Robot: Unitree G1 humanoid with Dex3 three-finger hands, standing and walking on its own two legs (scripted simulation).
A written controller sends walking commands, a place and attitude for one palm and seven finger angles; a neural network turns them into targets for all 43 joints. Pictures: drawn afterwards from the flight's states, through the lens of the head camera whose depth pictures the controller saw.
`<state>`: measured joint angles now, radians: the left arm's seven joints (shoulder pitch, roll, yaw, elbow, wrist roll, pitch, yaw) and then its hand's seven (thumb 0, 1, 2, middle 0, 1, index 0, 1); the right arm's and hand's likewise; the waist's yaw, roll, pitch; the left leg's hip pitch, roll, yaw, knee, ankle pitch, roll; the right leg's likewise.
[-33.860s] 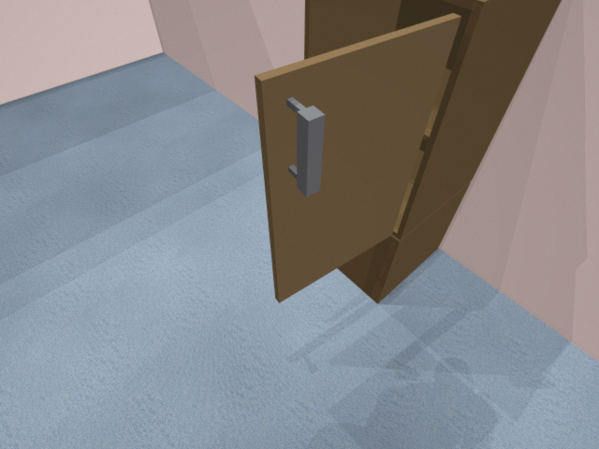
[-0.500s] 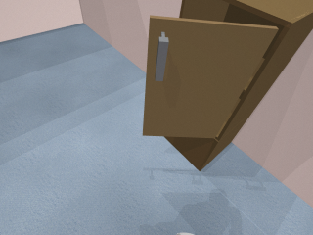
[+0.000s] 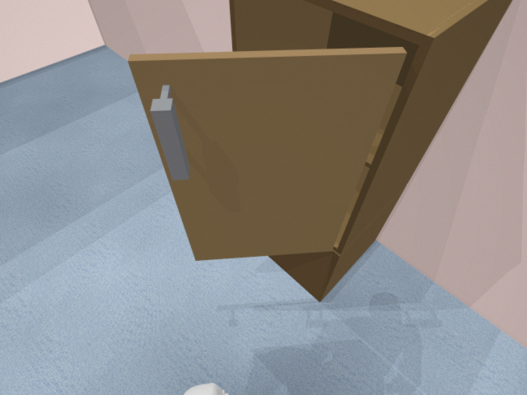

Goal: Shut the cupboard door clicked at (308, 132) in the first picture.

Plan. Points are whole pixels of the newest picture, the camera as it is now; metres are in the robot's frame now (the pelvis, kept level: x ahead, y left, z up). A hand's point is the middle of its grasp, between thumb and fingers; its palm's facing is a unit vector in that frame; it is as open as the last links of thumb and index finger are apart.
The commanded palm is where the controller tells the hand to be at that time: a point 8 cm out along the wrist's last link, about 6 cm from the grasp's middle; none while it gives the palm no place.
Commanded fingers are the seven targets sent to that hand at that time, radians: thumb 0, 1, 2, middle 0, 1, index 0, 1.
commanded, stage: come to a stop and stand still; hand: left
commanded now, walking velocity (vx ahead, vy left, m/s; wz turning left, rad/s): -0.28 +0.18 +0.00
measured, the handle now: (173, 133) +0.47 +0.16 +0.14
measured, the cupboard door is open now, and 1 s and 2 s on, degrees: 50 50 50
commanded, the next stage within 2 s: look again from close up in 1.10 s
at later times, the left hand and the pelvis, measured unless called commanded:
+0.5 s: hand out of the picture +0.05 +0.20 -0.18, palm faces +0.02 -0.97 -0.25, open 7.3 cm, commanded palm none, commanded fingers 0.00 0.90 0.90 -0.20 -0.30 -0.20 -0.30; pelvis +0.04 +0.01 +0.00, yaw -1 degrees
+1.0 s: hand out of the picture +0.05 +0.29 -0.17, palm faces -0.06 -0.97 -0.25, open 7.4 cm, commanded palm none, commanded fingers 0.00 0.90 0.90 -0.20 -0.30 -0.20 -0.30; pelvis -0.01 +0.10 -0.01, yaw -3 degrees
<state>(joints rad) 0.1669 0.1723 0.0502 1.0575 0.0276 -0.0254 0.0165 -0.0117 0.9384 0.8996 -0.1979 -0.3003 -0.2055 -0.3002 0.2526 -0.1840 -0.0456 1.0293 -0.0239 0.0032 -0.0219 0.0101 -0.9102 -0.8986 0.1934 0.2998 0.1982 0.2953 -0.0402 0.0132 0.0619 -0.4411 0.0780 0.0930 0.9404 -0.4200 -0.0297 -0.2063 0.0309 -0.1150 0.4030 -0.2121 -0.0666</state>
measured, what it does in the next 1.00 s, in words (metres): steps on the spot: left foot, then left foot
